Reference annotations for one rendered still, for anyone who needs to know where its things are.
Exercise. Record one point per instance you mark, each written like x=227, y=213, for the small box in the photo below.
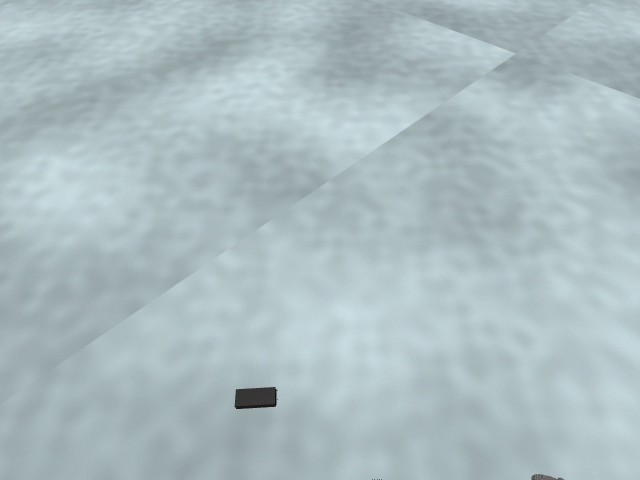
x=255, y=398

